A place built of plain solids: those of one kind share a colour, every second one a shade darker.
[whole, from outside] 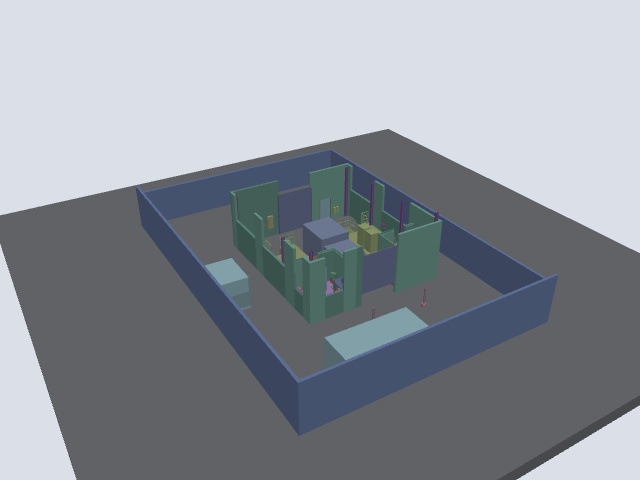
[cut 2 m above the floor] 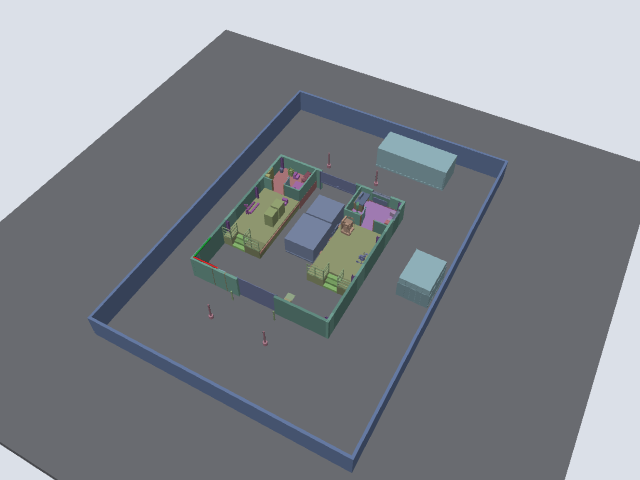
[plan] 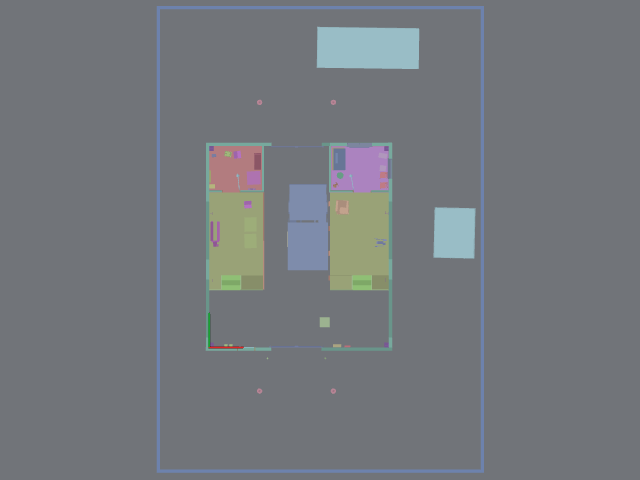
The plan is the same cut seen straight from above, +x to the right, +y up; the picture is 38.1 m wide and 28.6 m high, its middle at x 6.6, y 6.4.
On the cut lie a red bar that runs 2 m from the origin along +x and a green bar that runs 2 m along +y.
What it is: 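A small parcels depot; vehicles drive in at ground level; on either side of the through lane the floor is raised to van-floor height for loading, with steps cut into each side and the checker's office on the raised level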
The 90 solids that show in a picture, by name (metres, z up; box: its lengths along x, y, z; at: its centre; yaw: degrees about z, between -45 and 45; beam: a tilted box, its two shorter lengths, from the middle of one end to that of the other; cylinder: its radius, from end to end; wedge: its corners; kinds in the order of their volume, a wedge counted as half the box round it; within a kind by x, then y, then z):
{
 "beyond_container_1": {"box": [6.06, 0.08, 0.23], "at": [9.44, 16.66, 0.06], "yaw": -0.7},
 "beyond_container_2": {"box": [5.99, 2.32, 2.59], "at": [9.47, 17.84, 1.24], "yaw": -0.7},
 "beyond_container_3": {"box": [6.06, 2.4, 2.65], "at": [9.47, 17.84, 1.27], "yaw": -0.7},
 "beyond_container_4": {"box": [2.44, 0.037, 1.48], "at": [14.58, 5.33, 0.68], "yaw": -1.3},
 "beyond_container_5": {"box": [2.32, 2.93, 2.59], "at": [14.62, 6.8, 1.24], "yaw": -1.3},
 "beyond_container_6": {"box": [2.44, 0.02, 1.48], "at": [14.65, 8.29, 0.68], "yaw": -1.3},
 "beyond_container_7": {"box": [0.02, 3.0, 1.48], "at": [15.81, 6.79, 0.68], "yaw": -1.3},
 "yard_bound_1": {"box": [0.2, 27.82, 3.18], "at": [-3.03, 6.44, 1.54]},
 "yard_bound_2": {"box": [19.5, 0.2, 3.18], "at": [6.62, -7.37, 1.54]},
 "yard_bound_3": {"box": [19.5, 0.2, 3.88], "at": [6.62, 20.25, 1.89]},
 "yard_bound_4": {"box": [0.2, 27.82, 3.88], "at": [16.28, 6.44, 1.89]},
 "wall_1": {"box": [0.2, 0.81, 4.95], "at": [-0.1, 0.2, 2.42]},
 "wall_2": {"box": [0.2, 3.46, 2.75], "at": [-0.1, 2.33, 1.32]},
 "wall_3": {"box": [0.2, 1.21, 4.95], "at": [-0.1, 4.65, 2.42]},
 "wall_4": {"box": [0.2, 3.46, 2.75], "at": [-0.1, 6.97, 1.32]},
 "wall_5": {"box": [0.2, 0.61, 4.95], "at": [-0.1, 9.0, 2.42]},
 "wall_6": {"box": [0.2, 2.9, 4.95], "at": [-0.1, 10.75, 2.42]},
 "wall_7": {"box": [0.76, 0.06, 3.5], "at": [0.38, 9.27, 1.7]},
 "wall_8": {"box": [3.4, 0.2, 4.95], "at": [1.5, 12.1, 2.42]},
 "wall_9": {"box": [3.91, 0.2, 4.95], "at": [1.75, -0.1, 2.42]},
 "wall_10": {"box": [1.35, 0.06, 3.38], "at": [2.52, 9.33, 1.64]},
 "wall_11": {"box": [1.42, 0.06, 3.5], "at": [2.55, 9.27, 1.7]},
 "wall_12": {"box": [0.06, 2.7, 3.38], "at": [3.17, 10.65, 1.64]},
 "wall_13": {"box": [0.06, 2.76, 3.5], "at": [3.23, 10.62, 1.7]},
 "wall_14": {"box": [0.51, 0.2, 4.95], "at": [3.45, 12.1, 2.42]},
 "wall_15": {"box": [0.51, 0.2, 4.95], "at": [6.95, 12.1, 2.42]},
 "wall_16": {"box": [0.06, 2.76, 3.5], "at": [7.17, 10.62, 1.7]},
 "wall_17": {"box": [0.06, 2.7, 3.38], "at": [7.23, 10.65, 1.64]},
 "wall_18": {"box": [1.01, 0.2, 4.95], "at": [7.7, 12.1, 2.42]},
 "wall_19": {"box": [1.42, 0.06, 3.5], "at": [7.85, 9.27, 1.7]},
 "wall_20": {"box": [1.35, 0.06, 3.38], "at": [7.88, 9.33, 1.64]},
 "wall_21": {"box": [4.21, 0.2, 4.95], "at": [8.8, -0.1, 2.42]},
 "wall_22": {"box": [1.51, 0.2, 1.88], "at": [8.95, 12.1, 0.89]},
 "wall_23": {"box": [1.05, 0.06, 3.5], "at": [10.17, 9.27, 1.7]},
 "wall_24": {"box": [1.05, 0.06, 3.38], "at": [10.17, 9.33, 1.64]},
 "wall_25": {"box": [1.21, 0.2, 4.95], "at": [10.3, 12.1, 2.42]},
 "wall_26": {"box": [0.2, 0.81, 4.95], "at": [10.8, 0.2, 2.42]},
 "wall_27": {"box": [0.2, 3.46, 2.75], "at": [10.8, 2.33, 1.32]},
 "wall_28": {"box": [0.2, 1.21, 4.95], "at": [10.8, 4.65, 2.42]},
 "wall_29": {"box": [0.2, 3.46, 2.75], "at": [10.8, 6.97, 1.32]},
 "wall_30": {"box": [0.2, 0.61, 4.95], "at": [10.8, 9.0, 2.42]},
 "wall_31": {"box": [0.2, 0.76, 4.95], "at": [10.8, 9.68, 2.42]},
 "wall_32": {"box": [0.2, 1.21, 1.78], "at": [10.8, 10.65, 0.84]},
 "wall_33": {"box": [0.2, 0.96, 4.95], "at": [10.8, 11.72, 2.42]},
 "raised_floor_bank_1": {"box": [0.75, 0.9, 0.88], "at": [0.38, 3.85, 0.39]},
 "raised_floor_bank_2": {"box": [3.2, 5.0, 0.88], "at": [1.6, 6.8, 0.39]},
 "raised_floor_bank_3": {"box": [1.35, 0.9, 0.88], "at": [2.52, 3.85, 0.39]},
 "raised_floor_bank_4": {"box": [1.35, 0.9, 0.88], "at": [7.88, 3.85, 0.39]},
 "raised_floor_bank_5": {"box": [3.5, 5.0, 0.88], "at": [8.95, 6.8, 0.39]},
 "raised_floor_bank_6": {"box": [1.05, 0.9, 0.88], "at": [10.18, 3.85, 0.39]},
 "box_lorry_1": {"box": [2.3, 0.1, 0.1], "at": [5.88, 4.66, 0.52]},
 "box_lorry_2": {"box": [2.4, 2.85, 2.47], "at": [5.88, 6.03, 1.92]},
 "box_lorry_3": {"box": [2.2, 2.13, 2.0], "at": [5.88, 8.63, 1.62]},
 "box_lorry_4": {"box": [2.24, 0.2, 0.28], "at": [5.88, 9.64, 0.5]},
 "raised_floor_office_1": {"box": [3.63, 2.83, 0.88], "at": [8.95, 10.65, 0.39]},
 "raised_floor_crib_1": {"box": [3.33, 2.83, 0.88], "at": [1.6, 10.65, 0.39]},
 "roll_cage_1": {"box": [0.72, 0.85, 1.7], "at": [2.46, 6.34, 1.63], "yaw": 1.9},
 "roll_cage_2": {"box": [0.72, 0.85, 1.7], "at": [2.46, 7.33, 1.63], "yaw": 0.7},
 "door_landing_1": {"box": [1.12, 0.32, 0.26], "at": [1.3, 3.56, 0.08]},
 "door_landing_2": {"box": [1.12, 0.32, 0.46], "at": [1.3, 3.86, 0.18]},
 "door_landing_3": {"box": [1.12, 0.32, 0.67], "at": [1.3, 4.16, 0.29]},
 "door_landing_4": {"box": [1.12, 0.32, 0.26], "at": [9.1, 3.56, 0.08]},
 "door_landing_5": {"box": [1.12, 0.32, 0.46], "at": [9.1, 3.86, 0.18]},
 "door_landing_6": {"box": [1.12, 0.32, 0.67], "at": [9.1, 4.16, 0.29]},
 "sectional_door_1": {"box": [3.08, 0.042, 3.72], "at": [5.2, 0.01, 1.81]},
 "sectional_door_2": {"box": [2.92, 0.044, 0.06], "at": [5.2, 0.06, 0.12]},
 "sectional_door_3": {"box": [3.08, 0.042, 3.15], "at": [5.2, 11.99, 2.38]},
 "sectional_door_4": {"box": [0.06, 0.1, 3.63], "at": [6.79, 0.05, 1.76]},
 "crate_1": {"box": [0.8, 0.8, 0.8], "at": [2.65, 10.1, 1.18], "yaw": 2.9},
 "desk_works_1": {"box": [0.7, 0.4, 0.76], "at": [7.69, 10.78, 1.16]},
 "cage_trolley_1": {"box": [0.63, 0.42, 0.59], "at": [7.87, 8.56, 1.41], "yaw": -4.7},
 "desk_load_drowned_1": {"box": [0.72, 1.3, 0.12], "at": [7.76, 11.2, 1.63]},
 "boiler_1": {"box": [0.11, 0.72, 1.27], "at": [0.06, 10.18, 1.42]},
 "distribution_board_1": {"box": [0.5, 0.18, 1.1], "at": [7.62, 0.09, 1.4]},
 "bank_brink_1": {"box": [0.09, 2.9, 0.2], "at": [3.23, 4.9, 0.65]},
 "bank_brink_2": {"box": [0.09, 2.9, 0.2], "at": [3.23, 7.8, 0.65]},
 "door_leaf_1": {"box": [1.0, 0.044, 2.15], "at": [2.2, 0.0, 1.02]},
 "box_cardboard_1": {"box": [0.51, 0.29, 0.44], "at": [10.35, 11.42, 1.0], "yaw": -10.0},
 "steel_column_1": {"box": [0.17, 0.012, 4.75], "at": [0.11, 0.14, 2.33]},
 "steel_column_2": {"box": [0.17, 0.012, 4.75], "at": [0.11, 4.0, 2.33]},
 "steel_column_3": {"box": [0.014, 0.2, 4.75], "at": [0.2, 0.14, 2.33]},
 "steel_column_4": {"box": [0.014, 0.2, 4.75], "at": [0.2, 4.0, 2.33]},
 "steel_column_5": {"box": [0.014, 0.2, 4.75], "at": [0.2, 8.0, 2.33]},
 "radiator_1": {"box": [1.2, 0.06, 0.5], "at": [8.95, 11.93, 1.23]},
 "fan_stand_1": {"box": [0.2, 0.4, 0.39], "at": [7.8, 10.24, 1.85], "yaw": 22.2},
 "shelving_bay_1": {"box": [0.36, 0.73, 0.12], "at": [2.89, 11.12, 2.04]},
 "pallet_truck_1": {"box": [0.16, 1.18, 0.14], "at": [0.54, 6.92, 0.85]},
 "access_cover_1": {"box": [0.59, 0.59, 0.06], "at": [6.89, 1.5, -0.02]},
 "window_1": {"box": [1.56, 0.23, 0.024], "at": [8.95, 12.05, 1.82]},
 "window_2": {"box": [0.23, 1.26, 0.024], "at": [10.76, 10.65, 1.72]}
}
